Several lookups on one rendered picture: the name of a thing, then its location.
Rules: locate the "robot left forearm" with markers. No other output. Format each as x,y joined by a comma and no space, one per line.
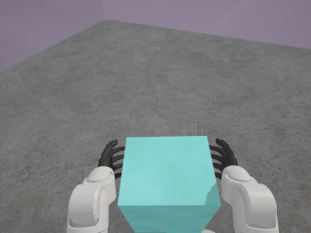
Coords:
88,206

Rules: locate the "carton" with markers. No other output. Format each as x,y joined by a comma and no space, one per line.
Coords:
168,184

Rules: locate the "left robot hand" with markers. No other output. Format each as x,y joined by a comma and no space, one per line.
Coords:
107,159

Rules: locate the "right robot hand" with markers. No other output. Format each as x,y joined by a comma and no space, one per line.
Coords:
226,158

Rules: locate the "robot right forearm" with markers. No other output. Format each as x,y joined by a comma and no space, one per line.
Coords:
254,208

